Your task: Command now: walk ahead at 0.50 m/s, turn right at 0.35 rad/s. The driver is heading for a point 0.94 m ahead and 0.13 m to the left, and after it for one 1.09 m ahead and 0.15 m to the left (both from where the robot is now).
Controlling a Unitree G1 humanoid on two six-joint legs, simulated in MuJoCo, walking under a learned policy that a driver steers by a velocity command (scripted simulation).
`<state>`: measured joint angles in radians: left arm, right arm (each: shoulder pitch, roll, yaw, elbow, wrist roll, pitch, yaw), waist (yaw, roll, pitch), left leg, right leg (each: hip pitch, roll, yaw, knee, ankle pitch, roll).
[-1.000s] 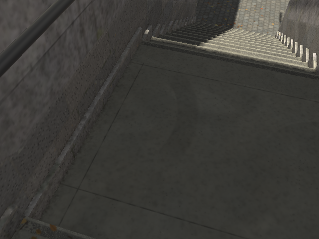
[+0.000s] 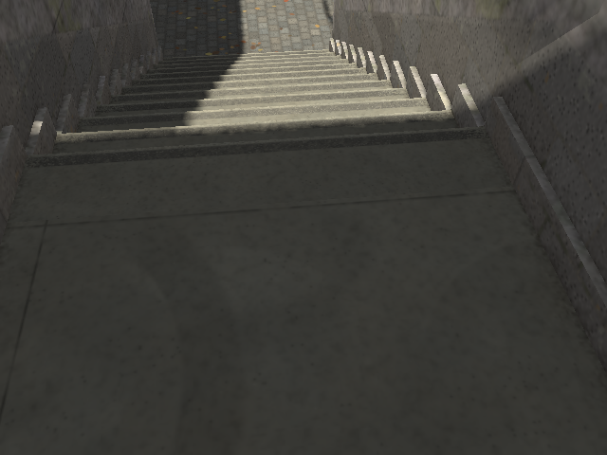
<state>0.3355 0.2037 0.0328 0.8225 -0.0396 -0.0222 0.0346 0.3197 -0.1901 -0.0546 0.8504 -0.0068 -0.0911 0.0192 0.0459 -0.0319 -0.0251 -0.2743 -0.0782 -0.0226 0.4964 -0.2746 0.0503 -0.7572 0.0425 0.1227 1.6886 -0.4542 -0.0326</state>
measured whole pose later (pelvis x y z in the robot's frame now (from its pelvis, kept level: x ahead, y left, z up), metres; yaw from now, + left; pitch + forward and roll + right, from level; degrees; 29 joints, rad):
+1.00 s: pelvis +0.52 +0.07 +0.00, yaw +17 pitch +3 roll -1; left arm 0.19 0.29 0.05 0.77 0.00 -0.11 0.00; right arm 0.24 -0.27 -0.06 0.69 0.01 -0.05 0.03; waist -0.01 -0.01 0.04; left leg -0.33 -0.09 -0.03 0.46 -0.17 0.09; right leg -0.50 -0.08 0.05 1.16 -0.35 0.01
